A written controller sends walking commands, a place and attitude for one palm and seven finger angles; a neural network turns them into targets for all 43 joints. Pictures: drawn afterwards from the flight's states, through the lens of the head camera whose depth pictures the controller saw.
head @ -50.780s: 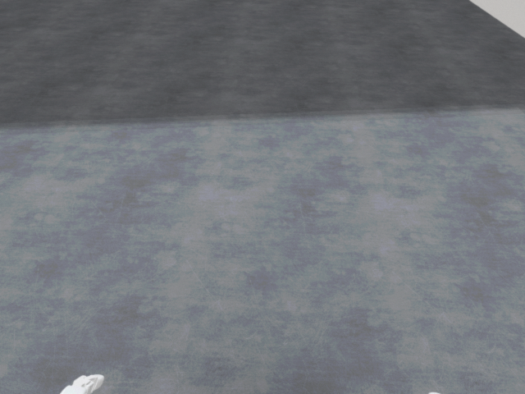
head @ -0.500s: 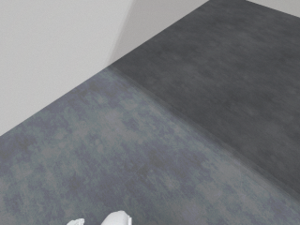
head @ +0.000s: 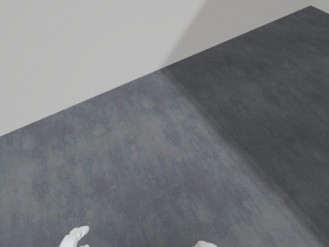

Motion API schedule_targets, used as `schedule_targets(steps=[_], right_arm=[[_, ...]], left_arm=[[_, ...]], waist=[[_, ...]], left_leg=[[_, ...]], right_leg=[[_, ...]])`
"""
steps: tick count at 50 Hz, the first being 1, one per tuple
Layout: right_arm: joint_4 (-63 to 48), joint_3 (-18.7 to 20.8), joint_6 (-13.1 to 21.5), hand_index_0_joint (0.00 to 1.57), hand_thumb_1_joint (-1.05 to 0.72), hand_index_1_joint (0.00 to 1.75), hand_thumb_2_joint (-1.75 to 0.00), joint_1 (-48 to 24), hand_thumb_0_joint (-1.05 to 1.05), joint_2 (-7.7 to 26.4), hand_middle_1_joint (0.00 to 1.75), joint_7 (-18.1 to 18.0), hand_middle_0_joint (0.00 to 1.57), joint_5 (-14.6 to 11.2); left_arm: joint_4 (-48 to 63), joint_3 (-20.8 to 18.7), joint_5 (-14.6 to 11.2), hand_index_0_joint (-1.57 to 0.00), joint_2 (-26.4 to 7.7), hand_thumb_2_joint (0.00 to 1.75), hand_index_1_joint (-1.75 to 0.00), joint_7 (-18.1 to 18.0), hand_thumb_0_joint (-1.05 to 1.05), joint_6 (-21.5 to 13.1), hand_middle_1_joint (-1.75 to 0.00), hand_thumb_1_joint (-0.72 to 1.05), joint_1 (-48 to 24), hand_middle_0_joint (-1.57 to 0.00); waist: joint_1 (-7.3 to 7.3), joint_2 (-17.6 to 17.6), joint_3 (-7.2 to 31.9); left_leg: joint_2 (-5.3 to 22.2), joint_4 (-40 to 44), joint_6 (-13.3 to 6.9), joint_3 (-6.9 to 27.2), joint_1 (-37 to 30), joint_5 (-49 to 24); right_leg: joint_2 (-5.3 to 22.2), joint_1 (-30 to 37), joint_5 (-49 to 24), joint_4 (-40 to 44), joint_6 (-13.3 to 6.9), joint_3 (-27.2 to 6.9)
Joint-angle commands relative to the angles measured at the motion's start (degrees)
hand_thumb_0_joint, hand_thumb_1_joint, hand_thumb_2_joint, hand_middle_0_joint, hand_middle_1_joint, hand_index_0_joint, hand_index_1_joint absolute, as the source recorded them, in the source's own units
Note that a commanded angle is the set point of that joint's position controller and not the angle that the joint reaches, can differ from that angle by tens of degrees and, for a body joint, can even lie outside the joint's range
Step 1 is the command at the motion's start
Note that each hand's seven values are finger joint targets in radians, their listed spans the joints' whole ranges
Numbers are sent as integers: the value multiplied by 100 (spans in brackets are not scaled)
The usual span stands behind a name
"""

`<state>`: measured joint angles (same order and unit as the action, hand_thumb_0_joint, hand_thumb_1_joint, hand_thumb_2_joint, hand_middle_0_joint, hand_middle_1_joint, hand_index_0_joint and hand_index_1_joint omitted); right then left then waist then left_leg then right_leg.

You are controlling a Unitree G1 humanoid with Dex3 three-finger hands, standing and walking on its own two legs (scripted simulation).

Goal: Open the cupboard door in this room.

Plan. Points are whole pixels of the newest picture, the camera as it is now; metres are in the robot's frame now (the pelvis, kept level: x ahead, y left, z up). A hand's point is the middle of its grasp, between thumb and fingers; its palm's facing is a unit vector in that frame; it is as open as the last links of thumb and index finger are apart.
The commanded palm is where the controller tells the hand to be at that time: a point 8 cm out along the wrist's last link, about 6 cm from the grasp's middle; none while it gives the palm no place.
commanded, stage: turn to face it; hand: left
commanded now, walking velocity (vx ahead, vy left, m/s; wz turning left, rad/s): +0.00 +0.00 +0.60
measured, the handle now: out of the picture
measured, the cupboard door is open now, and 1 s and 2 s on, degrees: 41 41 41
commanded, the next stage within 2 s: take the last steps up to it in 1.88 s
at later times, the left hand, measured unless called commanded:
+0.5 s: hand out of the picture -0.02 +0.21 -0.19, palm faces +0.36 -0.90 -0.26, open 7.3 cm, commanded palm none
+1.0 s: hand out of the picture +0.05 +0.17 -0.14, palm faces +0.57 -0.77 -0.27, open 7.4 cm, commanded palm none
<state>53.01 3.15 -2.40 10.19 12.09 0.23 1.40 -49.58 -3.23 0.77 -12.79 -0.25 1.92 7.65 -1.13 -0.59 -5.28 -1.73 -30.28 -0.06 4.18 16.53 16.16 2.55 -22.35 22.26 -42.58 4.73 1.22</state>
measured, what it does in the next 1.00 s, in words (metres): steps on the spot, turning left: right foot, then left foot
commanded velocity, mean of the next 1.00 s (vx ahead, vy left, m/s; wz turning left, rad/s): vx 0.00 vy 0.00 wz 0.60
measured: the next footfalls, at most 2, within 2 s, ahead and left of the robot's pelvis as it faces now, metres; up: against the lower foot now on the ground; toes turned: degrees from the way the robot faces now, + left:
right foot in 0.04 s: +0.04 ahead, -0.13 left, +0.00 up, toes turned -1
left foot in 0.46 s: +0.03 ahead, +0.11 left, +0.00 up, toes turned +24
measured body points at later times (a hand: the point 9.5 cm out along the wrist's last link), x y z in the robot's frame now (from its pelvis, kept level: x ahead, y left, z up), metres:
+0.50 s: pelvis +0.03 +0.00 -0.02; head +0.08 +0.03 +0.43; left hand -0.04 +0.26 -0.17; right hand +0.24 -0.20 -0.14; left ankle -0.01 +0.10 -0.74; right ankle +0.00 -0.13 -0.71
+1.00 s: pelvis +0.09 -0.04 +0.00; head +0.15 -0.04 +0.45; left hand +0.02 +0.21 -0.12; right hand +0.29 -0.21 -0.16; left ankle -0.04 +0.05 -0.64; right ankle +0.13 -0.12 -0.73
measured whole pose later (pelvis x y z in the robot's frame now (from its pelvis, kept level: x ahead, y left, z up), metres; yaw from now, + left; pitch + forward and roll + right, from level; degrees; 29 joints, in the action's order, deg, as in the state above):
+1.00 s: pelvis +0.09 -0.04 +0.00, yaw +37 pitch +1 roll +2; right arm 54.9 5.1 -4.5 9.4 14.3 1.2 1.0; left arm -49.4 -1.6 1.3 -9.2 -1.1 0.1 10.1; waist -1.8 -2.2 -5.9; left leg -1.5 -68.4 3.0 1.6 28.6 24.4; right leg 4.6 -14.6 17.9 -31.7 -1.6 8.5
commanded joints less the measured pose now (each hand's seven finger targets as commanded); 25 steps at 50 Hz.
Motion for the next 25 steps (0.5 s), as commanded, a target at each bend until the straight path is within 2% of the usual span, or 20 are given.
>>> schedule_targets(steps=[1,2,3,4,5,6,7,8,9,11,16,18,20,21,22,23,24,25], right_arm=[[-553,342,110,20,-90,30,-90,-234,0,854,30,-18,20,-102],[-666,301,121,20,-90,30,-90,-179,0,518,30,13,20,-114],[-556,344,46,20,-90,30,-90,-184,0,810,30,1,20,-49],[-478,357,-11,20,-90,30,-90,-259,0,749,30,22,20,-49],[-371,337,-49,20,-90,30,-90,-222,0,688,30,64,20,-34],[-323,308,-71,20,-90,30,-90,-154,0,578,30,110,20,-41],[-281,266,-77,20,-90,30,-90,-153,0,517,30,135,20,-40],[-268,242,-75,20,-90,30,-90,-185,0,494,30,143,20,-46],[-272,226,-85,20,-90,30,-90,-278,0,484,30,146,20,-54],[-296,194,-77,20,-90,30,-90,-505,0,427,30,155,20,-64],[-379,120,-45,20,-90,30,-90,-806,0,326,30,183,20,-83],[-432,110,-3,20,-90,30,-90,-814,0,358,30,181,20,-93],[-412,138,34,20,-90,30,-90,-496,0,490,30,159,20,-72],[-342,191,60,20,-90,30,-90,-119,0,636,30,162,20,-43],[-264,335,114,20,-90,30,-90,346,0,1219,30,131,20,11],[-234,477,117,20,-90,30,-90,753,0,1835,30,70,20,6],[-143,427,89,20,-90,30,-90,929,0,1794,30,25,20,-40],[-238,421,119,20,-90,30,-90,690,0,1678,30,-65,20,-23]], left_arm=[[227,-291,65,-20,-963,90,-30,-130,0,-282,-30,90,1055,-20],[208,-354,124,-20,-1424,90,-30,-173,0,-291,-30,90,1090,-20],[218,-299,62,-20,-1281,90,-30,-193,0,-296,-30,90,992,-20],[283,-247,48,-20,-1068,90,-30,-206,0,-273,-30,90,665,-20],[328,-185,38,-20,-841,90,-30,-206,0,-265,-30,90,329,-20],[381,-157,41,-20,-693,90,-30,-212,0,-261,-30,90,168,-20],[392,-136,46,-20,-649,90,-30,-211,0,-298,-30,90,175,-20],[364,-144,47,-20,-656,90,-30,-213,0,-318,-30,90,296,-20],[305,-159,41,-20,-702,90,-30,-209,0,-324,-30,90,448,-20],[185,-188,55,-20,-768,90,-30,-208,0,-318,-30,90,752,-20],[73,-270,99,-20,-963,90,-30,-191,0,-280,-30,90,976,-20],[76,-318,98,-20,-1077,90,-30,-174,0,-265,-30,90,985,-20],[75,-350,74,-20,-1166,90,-30,-140,0,-260,-30,90,896,-20],[83,-348,47,-20,-1136,90,-30,-116,0,-256,-30,90,779,-20],[228,-324,-1,-20,-919,90,-30,-72,0,-232,-30,90,742,-20],[533,-176,-30,-20,-520,90,-30,-44,0,-208,-30,90,468,-20],[648,-182,46,-20,-689,90,-30,-121,0,-113,-30,90,178,-20],[576,-199,22,-20,-530,90,-30,-142,0,-105,-30,90,24,-20]], waist=[[457,370,1134],[482,1862,1029],[450,1773,953],[292,1478,679],[105,1098,519],[1,924,553],[-24,1001,560],[32,1073,659],[92,1096,677],[257,1055,742],[367,1227,648],[377,1286,686],[147,1118,823],[-113,829,1000],[-389,-384,1420],[-577,-1877,1504],[-575,-985,1537],[-475,-1291,1361]], left_leg=[[415,-778,-173,667,1010,-727],[-398,-2332,220,-291,1870,1899],[-22,-3547,175,77,1731,2020],[94,-4174,208,88,1767,1620],[233,-4446,265,7,1816,1127],[281,-4380,309,-73,1725,852],[306,-4192,356,-193,1717,721],[311,-3884,394,-290,1717,729],[303,-3615,414,-385,1708,752],[284,-3043,428,-557,1637,865],[289,-1786,315,-915,1170,967],[213,-1270,219,-1070,882,940],[88,-451,129,-1218,121,361],[113,243,49,-1126,-638,-291],[1095,567,-423,117,-1834,-1840],[2601,730,-1372,2154,-2301,-4555],[2714,639,-1542,1853,-2081,-4146],[2364,671,-1421,1696,-1800,-3707]], right_leg=[[844,2398,-1537,2344,-353,-725],[2460,2591,-2541,2509,-1096,-2128],[2648,1867,-2479,2508,-1417,-2118],[2313,1505,-2240,2518,-1414,-1875],[1962,1404,-2314,2414,-1292,-1180],[1720,1357,-2649,2308,-1143,-634],[1610,1491,-3099,2231,-1059,-275],[1585,1759,-3523,2145,-1037,-89],[1596,1940,-3797,2090,-1026,82],[1649,2294,-4237,1967,-1030,214],[1859,2280,-4451,1731,-1052,569],[1962,2226,-4550,1530,-1062,628],[1936,1887,-4407,1029,-861,884],[1819,1493,-4011,307,-651,1091],[1339,247,-2162,-943,-302,1250],[507,-1182,1778,-2231,17,911],[520,-1244,1753,-2521,-91,154],[521,-1406,1391,-2616,-49,15]])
